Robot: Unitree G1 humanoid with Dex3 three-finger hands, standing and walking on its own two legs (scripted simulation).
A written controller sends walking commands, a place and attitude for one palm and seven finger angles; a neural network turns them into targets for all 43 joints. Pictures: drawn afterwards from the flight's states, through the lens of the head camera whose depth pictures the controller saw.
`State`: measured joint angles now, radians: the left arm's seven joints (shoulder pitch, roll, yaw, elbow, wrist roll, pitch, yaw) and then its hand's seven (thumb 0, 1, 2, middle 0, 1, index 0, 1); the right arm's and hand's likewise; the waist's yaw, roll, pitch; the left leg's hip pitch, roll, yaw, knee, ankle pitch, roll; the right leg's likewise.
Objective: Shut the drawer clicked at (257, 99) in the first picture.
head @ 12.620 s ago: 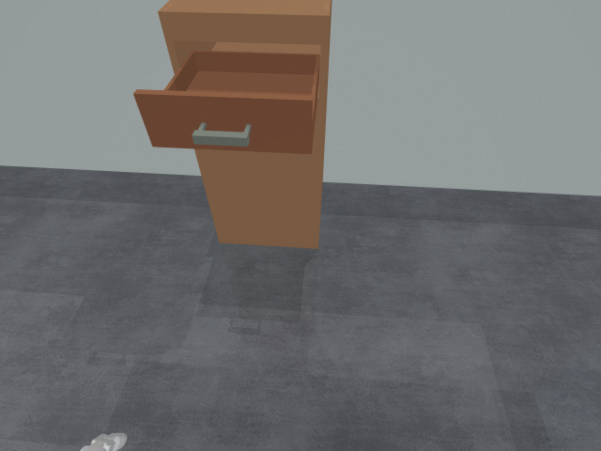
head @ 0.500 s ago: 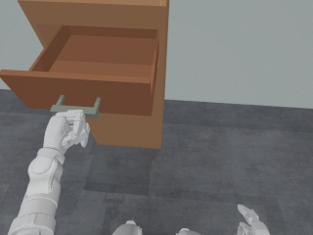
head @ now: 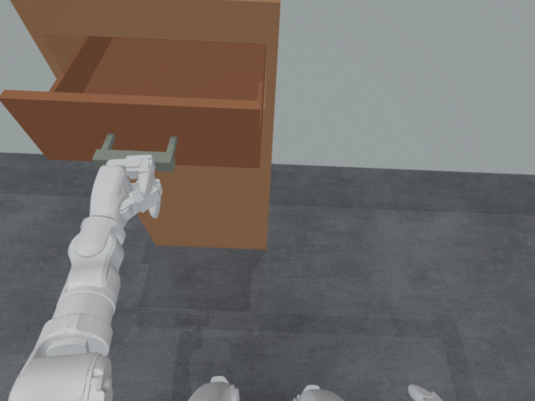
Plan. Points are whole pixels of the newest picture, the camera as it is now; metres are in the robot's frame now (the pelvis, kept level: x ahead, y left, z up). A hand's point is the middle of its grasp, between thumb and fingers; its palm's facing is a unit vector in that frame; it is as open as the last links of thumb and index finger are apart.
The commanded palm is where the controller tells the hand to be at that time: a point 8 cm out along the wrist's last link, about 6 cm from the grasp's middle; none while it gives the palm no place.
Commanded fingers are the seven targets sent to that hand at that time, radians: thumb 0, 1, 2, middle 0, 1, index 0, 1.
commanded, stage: push the drawer shut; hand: left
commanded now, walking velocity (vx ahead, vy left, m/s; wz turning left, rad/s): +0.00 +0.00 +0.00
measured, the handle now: (138, 150) +0.49 +0.21 +0.06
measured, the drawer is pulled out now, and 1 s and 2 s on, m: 0.17 0.04 0.00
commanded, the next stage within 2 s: pull the fist back off the drawer in 1.90 s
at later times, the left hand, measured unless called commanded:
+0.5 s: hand (168, 157) +0.48 +0.16 +0.06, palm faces -0.03 -1.00 -0.04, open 3.1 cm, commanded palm +0.46 +0.21 +0.06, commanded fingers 0.00 0.90 0.90 -1.40 -1.60 -1.40 -1.60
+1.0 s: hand (170, 131) +0.54 +0.17 +0.06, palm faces -0.04 -1.00 -0.02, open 3.0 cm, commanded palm +0.52 +0.21 +0.06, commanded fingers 0.00 0.90 0.90 -1.40 -1.60 -1.40 -1.60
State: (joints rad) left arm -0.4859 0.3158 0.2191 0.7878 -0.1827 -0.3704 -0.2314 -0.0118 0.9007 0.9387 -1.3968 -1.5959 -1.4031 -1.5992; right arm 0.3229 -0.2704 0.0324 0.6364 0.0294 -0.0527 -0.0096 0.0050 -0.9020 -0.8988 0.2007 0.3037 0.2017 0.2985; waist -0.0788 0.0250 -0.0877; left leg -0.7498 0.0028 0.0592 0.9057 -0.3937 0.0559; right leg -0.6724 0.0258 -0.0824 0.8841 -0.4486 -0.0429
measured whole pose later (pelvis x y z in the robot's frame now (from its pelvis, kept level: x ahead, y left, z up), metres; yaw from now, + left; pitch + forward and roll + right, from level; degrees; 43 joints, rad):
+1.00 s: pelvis +0.01 -0.01 -0.02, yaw -2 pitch +23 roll -3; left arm -0.97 0.55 0.39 1.21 -0.07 -0.34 -0.26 -0.02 0.85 0.91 -1.40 -1.60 -1.40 -1.60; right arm 0.41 -0.28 0.05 0.63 -0.01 0.04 0.01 0.00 -0.90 -0.90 0.20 0.30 0.20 0.30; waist -0.19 0.03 -0.10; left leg -0.98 0.05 0.04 1.02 -0.44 0.04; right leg -0.89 0.07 -0.10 0.95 -0.47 -0.06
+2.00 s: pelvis -0.03 +0.02 -0.05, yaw -2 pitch +28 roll -7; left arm -1.37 0.71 0.31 1.41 0.04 -0.26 -0.14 0.09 0.73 0.96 -1.40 -1.60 -1.40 -1.60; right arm 0.47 -0.29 0.09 0.68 -0.07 -0.03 0.02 0.00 -0.90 -0.90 0.20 0.30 0.20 0.30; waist -0.31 0.06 -0.08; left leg -1.23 0.04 -0.01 1.14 -0.41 0.08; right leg -1.09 0.06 -0.15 1.03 -0.44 -0.03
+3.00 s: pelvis +0.04 +0.01 +0.00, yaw -4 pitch +22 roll -4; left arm -0.69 0.49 0.41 0.84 -0.13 -0.27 -0.25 0.02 0.90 0.90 -1.39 -1.60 -1.40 -1.60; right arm 0.45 -0.27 0.03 0.58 0.00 0.08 0.05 0.00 -0.90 -0.90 0.20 0.30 0.20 0.30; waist -0.16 0.05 -0.13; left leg -0.85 0.04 0.05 0.91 -0.43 0.06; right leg -0.76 0.08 -0.05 0.83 -0.42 -0.03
